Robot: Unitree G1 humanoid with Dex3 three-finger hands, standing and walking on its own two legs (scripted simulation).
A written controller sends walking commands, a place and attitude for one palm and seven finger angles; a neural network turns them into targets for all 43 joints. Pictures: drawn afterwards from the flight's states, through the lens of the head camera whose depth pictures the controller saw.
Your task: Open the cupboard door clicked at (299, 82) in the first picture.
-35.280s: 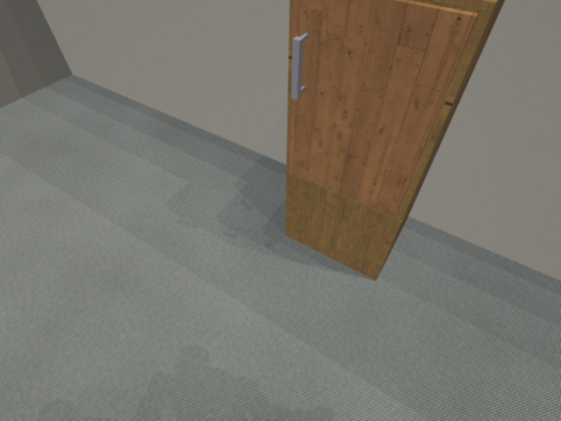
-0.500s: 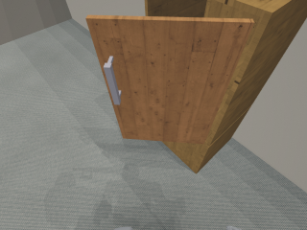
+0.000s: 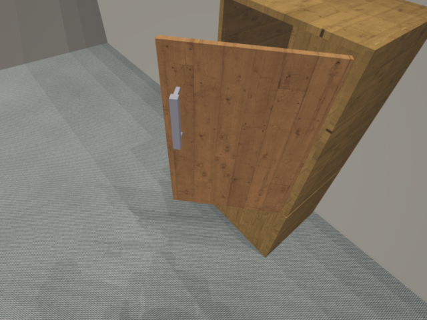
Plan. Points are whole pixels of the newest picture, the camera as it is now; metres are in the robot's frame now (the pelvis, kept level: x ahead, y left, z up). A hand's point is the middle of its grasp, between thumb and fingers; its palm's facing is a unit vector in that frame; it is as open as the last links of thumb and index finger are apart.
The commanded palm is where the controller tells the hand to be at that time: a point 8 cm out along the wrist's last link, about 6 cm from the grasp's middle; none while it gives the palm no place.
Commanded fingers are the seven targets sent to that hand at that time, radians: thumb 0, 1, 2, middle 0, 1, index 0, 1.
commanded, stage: come to a stop and stand still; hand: left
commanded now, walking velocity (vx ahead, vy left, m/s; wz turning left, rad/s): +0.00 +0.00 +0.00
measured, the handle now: (177, 119) +0.55 +0.14 +0.06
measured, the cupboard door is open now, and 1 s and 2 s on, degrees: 43 43 43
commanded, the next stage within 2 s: look again from close up in 0.12 s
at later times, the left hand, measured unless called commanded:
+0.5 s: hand out of the picture +0.03 +0.18 -0.17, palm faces +0.03 -0.96 -0.26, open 7.3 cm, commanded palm none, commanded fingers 0.00 0.90 0.90 -0.20 -0.30 -0.20 -0.30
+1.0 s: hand (97, 315) +0.14 +0.22 -0.05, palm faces +0.28 -0.95 -0.15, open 7.4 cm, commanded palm +0.08 +0.25 -0.06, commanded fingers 0.00 0.71 0.82 -0.21 -0.42 -0.21 -0.42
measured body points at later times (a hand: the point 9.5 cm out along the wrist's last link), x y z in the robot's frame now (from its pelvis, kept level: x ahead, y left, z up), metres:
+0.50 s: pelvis +0.01 -0.02 -0.01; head +0.00 -0.03 +0.44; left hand +0.03 +0.23 -0.15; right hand +0.06 -0.28 -0.15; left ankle -0.01 +0.09 -0.74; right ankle +0.04 -0.15 -0.74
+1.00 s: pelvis -0.03 -0.03 -0.01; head -0.02 -0.04 +0.44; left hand +0.12 +0.26 -0.04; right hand +0.07 -0.30 -0.12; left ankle -0.01 +0.09 -0.74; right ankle +0.04 -0.15 -0.74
